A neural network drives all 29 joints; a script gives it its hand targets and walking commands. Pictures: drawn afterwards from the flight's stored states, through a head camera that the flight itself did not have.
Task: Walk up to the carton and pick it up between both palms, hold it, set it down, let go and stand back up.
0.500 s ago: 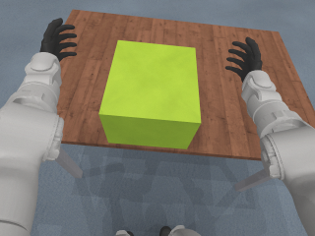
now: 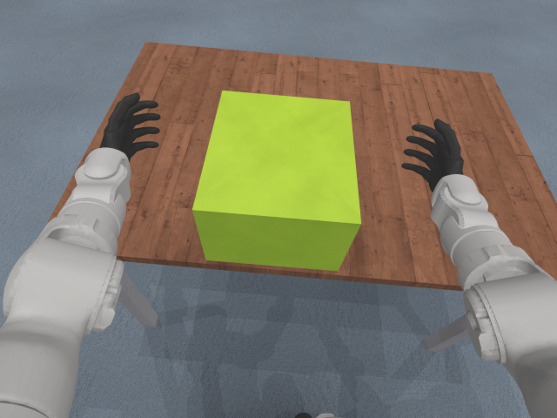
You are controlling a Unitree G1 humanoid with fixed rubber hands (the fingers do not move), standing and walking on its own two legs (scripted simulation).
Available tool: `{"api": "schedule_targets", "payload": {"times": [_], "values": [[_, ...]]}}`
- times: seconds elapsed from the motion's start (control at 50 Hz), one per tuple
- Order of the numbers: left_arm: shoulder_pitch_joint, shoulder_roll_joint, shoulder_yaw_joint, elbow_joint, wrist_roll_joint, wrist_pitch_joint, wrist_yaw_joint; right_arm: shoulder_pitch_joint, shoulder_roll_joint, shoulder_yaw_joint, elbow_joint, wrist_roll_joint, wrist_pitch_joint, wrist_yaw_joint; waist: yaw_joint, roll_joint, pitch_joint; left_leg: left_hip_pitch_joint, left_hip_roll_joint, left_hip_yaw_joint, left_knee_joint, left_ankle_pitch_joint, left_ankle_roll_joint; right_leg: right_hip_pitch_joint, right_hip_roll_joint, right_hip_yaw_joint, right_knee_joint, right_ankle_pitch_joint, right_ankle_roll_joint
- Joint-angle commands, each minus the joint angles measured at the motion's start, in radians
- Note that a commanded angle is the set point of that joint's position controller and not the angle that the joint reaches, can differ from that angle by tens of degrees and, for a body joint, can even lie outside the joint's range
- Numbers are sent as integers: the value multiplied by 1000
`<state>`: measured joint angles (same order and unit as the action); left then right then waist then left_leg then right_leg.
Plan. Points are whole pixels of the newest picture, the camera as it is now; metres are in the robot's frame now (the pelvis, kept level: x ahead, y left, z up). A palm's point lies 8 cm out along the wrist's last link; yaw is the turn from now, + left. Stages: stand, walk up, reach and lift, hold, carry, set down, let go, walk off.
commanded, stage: set down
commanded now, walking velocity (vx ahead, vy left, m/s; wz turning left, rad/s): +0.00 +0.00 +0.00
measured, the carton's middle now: (279, 179) +0.52 -0.02 -0.04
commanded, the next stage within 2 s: none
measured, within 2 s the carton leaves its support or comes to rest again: neither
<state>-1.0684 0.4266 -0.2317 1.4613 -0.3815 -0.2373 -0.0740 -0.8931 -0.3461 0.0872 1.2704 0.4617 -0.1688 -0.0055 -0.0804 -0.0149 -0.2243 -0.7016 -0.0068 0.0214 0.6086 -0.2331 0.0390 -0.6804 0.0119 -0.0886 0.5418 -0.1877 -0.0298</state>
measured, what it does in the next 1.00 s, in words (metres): stands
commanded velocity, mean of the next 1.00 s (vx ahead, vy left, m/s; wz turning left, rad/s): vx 0.00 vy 0.00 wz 0.00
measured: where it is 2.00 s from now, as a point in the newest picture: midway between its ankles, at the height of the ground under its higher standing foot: outside the picture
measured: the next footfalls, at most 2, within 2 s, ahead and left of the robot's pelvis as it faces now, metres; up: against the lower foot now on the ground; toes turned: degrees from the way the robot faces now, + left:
none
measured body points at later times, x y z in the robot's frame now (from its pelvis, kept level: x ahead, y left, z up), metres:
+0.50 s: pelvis +0.00 +0.00 +0.00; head +0.03 +0.02 +0.45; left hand +0.42 +0.22 +0.07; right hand +0.38 -0.25 +0.05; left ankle +0.02 +0.09 -0.72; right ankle +0.03 -0.10 -0.72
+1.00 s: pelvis +0.00 +0.00 +0.01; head +0.01 +0.01 +0.46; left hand +0.36 +0.23 +0.03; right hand +0.32 -0.23 +0.02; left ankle +0.02 +0.09 -0.72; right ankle +0.03 -0.10 -0.72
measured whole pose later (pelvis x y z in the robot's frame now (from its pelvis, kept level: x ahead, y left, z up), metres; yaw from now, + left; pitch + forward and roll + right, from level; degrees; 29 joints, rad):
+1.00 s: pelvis +0.00 +0.00 +0.01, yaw +0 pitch +5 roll -1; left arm -0.44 0.37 -0.10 1.05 -0.30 -0.37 -0.09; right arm -0.33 -0.21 0.06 0.92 0.36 -0.32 -0.08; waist -0.04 -0.02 -0.08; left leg -0.41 -0.01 0.02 0.57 -0.25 0.03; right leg -0.40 0.01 -0.07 0.53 -0.22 -0.03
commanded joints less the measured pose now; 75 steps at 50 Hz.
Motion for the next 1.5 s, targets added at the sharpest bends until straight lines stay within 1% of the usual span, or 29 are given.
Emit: {"api": "schedule_targets", "payload": {"times": [0.0, 0.1, 0.12, 0.14, 0.26, 0.32, 0.36, 0.4, 0.46, 0.54, 0.58, 0.62, 0.64, 0.7, 0.76, 0.8, 0.86, 0.88, 0.9, 0.92, 0.98, 1.04, 1.16, 1.18, 1.22, 1.24, 1.26, 1.42, 1.48], "values": [[-332, 123, 43, -122, 19, -28, 0, -322, -183, -22, -123, -1, -44, -5, 9, 67, -483, 361, 16, -52, -34, 281, -67, 222, -3, 27, -20, 242, 43], [-249, 124, 60, -181, 12, -55, 1, -250, -161, -9, -179, 6, -63, -7, 28, 52, -457, 366, 14, -52, -34, 271, -64, 236, -4, 36, -19, 221, 41], [-255, 118, 51, -196, 10, -57, 1, -235, -163, -16, -175, 7, -62, -7, 15, 65, -450, 378, 13, -53, -38, 253, -67, 221, -5, 34, -25, 200, 36], [-239, 112, 50, -201, 12, -54, 2, -220, -168, -20, -162, 4, -62, -5, 20, 79, -442, 384, 17, -56, -40, 248, -70, 213, -1, 32, -26, 188, 33], [-168, 95, 50, -211, 19, -62, -4, -166, -156, -33, -181, -18, -77, -9, 19, 62, -398, 379, 16, -56, -49, 205, -61, 227, -4, 40, -29, 156, 35], [-100, 105, 72, -252, 30, -80, -7, -101, -134, -21, -227, -8, -95, -15, 32, 55, -384, 395, 7, -50, -41, 247, -60, 262, -5, 48, -27, 209, 39], [-73, 104, 82, -258, 30, -83, -13, -77, -131, -16, -218, -13, -97, -20, 25, 34, -344, 384, 6, -51, -52, 234, -55, 281, -6, 50, -37, 189, 39], [-53, 98, 84, -266, 34, -86, -14, -48, -120, -32, -208, -20, -101, -26, 21, 44, -311, 397, 14, -62, -63, 201, -58, 259, -8, 49, -45, 144, 31], [-1, 105, 100, -332, 41, -100, -11, -13, -115, -45, -290, -36, -123, -30, 34, 60, -316, 418, 5, -57, -60, 212, -62, 265, -8, 48, -44, 150, 32], [61, 87, 103, -321, 39, -102, -17, 46, -90, -46, -297, -53, -123, -38, 27, 36, -255, 400, 6, -57, -70, 162, -56, 289, -10, 56, -60, 109, 34], [58, 88, 96, -374, 28, -117, -13, 48, -82, -58, -338, -52, -131, -42, 20, 55, -270, 404, 4, -62, -66, 160, -60, 278, -11, 59, -49, 104, 28], [97, 88, 105, -409, 33, -128, -4, 93, -81, -49, -361, -48, -135, -37, 30, 71, -289, 430, 9, -66, -59, 197, -67, 282, -8, 57, -48, 125, 27], [109, 97, 119, -396, 38, -128, -5, 95, -76, -44, -368, -53, -136, -38, 35, 54, -288, 420, 6, -63, -60, 193, -61, 295, -6, 57, -46, 129, 31], [173, 102, 135, -387, 50, -128, -16, 143, -52, -44, -378, -56, -139, -56, 38, 25, -244, 387, -4, -56, -67, 168, -48, 344, -17, 79, -53, 138, 39], [217, 88, 147, -411, 62, -137, -19, 194, -30, -37, -378, -70, -153, -64, 48, 35, -215, 391, -4, -55, -79, 164, -52, 368, -18, 82, -61, 110, 34], [243, 81, 148, -418, 66, -142, -20, 210, -13, -46, -389, -85, -160, -69, 34, 37, -190, 400, -2, -53, -85, 144, -54, 359, -20, 84, -66, 96, 30], [328, 69, 156, -462, 79, -146, -26, 298, 8, -40, -395, -85, -173, -81, 34, 43, -160, 418, -7, -57, -87, 174, -54, 394, -23, 90, -71, 130, 32], [333, 84, 169, -481, 82, -149, -27, 296, 8, -38, -409, -83, -177, -83, 44, 40, -136, 429, -5, -58, -92, 174, -55, 393, -22, 90, -76, 120, 32], [348, 67, 159, -484, 81, -148, -25, 313, 10, -50, -412, -91, -178, -81, 27, 41, -115, 438, 1, -64, -99, 155, -63, 377, -20, 85, -85, 89, 24], [370, 76, 175, -501, 83, -152, -24, 332, 16, -48, -439, -97, -183, -82, 42, 38, -116, 437, -1, -60, -101, 154, -53, 394, -20, 90, -86, 90, 27], [426, 66, 160, -576, 75, -168, -8, 392, 24, -79, -509, -117, -191, -78, 37, 55, -118, 446, 3, -64, -109, 138, -64, 408, -17, 85, -81, 77, 22], [453, 56, 155, -561, 68, -172, -4, 402, 32, -92, -518, -140, -183, -76, 27, 52, -85, 433, 13, -71, -121, 81, -59, 396, -21, 89, -88, 43, 15], [573, 54, 162, -632, 80, -200, -2, 512, 66, -84, -547, -148, -201, -72, 46, 50, -53, 425, 13, -73, -117, 113, -59, 434, -25, 106, -81, 73, 10], [626, 46, 177, -647, 91, -200, -3, 560, 73, -74, -547, -148, -207, -72, 51, 50, -50, 444, 10, -75, -120, 149, -58, 460, -24, 108, -80, 110, 9], [640, 39, 179, -667, 94, -194, -4, 559, 63, -89, -549, -162, -219, -72, 43, 51, -32, 464, 17, -79, -119, 164, -66, 448, -20, 107, -90, 92, 1], [676, 33, 179, -673, 100, -192, -4, 583, 66, -85, -557, -162, -225, -72, 52, 54, -10, 476, 14, -78, -121, 172, -65, 443, -18, 106, -93, 95, 1], [698, 31, 186, -679, 98, -188, -6, 592, 67, -88, -567, -170, -232, -72, 52, 40, 0, 487, 14, -77, -122, 170, -65, 444, -21, 107, -99, 88, -2], [737, 16, 177, -721, 107, -157, 9, 659, 92, -112, -575, -222, -206, -56, 57, 62, 79, 446, 29, -71, -156, 44, -60, 458, -32, 119, -104, -7, -13], [809, 16, 189, -732, 130, -117, 8, 724, 84, -110, -574, -243, -184, -58, 55, 67, 78, 491, 29, -70, -161, 99, -65, 481, -32, 120, -118, 35, -17]]}}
